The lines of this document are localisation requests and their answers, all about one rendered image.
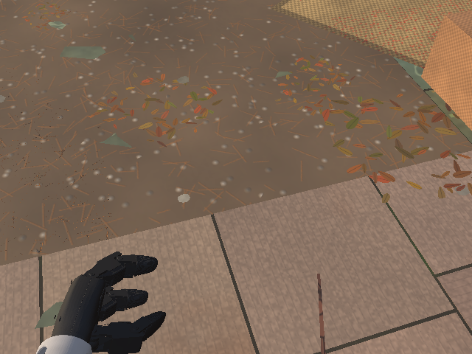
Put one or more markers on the robot left forearm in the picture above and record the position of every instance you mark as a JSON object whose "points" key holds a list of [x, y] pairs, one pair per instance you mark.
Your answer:
{"points": [[64, 344]]}

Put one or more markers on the left robot hand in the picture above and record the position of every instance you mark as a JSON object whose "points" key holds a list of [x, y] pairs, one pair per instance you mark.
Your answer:
{"points": [[91, 299]]}

